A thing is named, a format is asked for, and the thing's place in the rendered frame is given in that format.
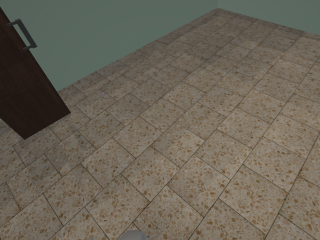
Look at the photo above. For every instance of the left robot thigh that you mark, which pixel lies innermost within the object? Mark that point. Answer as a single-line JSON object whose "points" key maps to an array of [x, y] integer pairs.
{"points": [[134, 235]]}

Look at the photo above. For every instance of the handle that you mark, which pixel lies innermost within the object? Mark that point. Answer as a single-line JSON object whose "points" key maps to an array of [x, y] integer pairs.
{"points": [[25, 32]]}

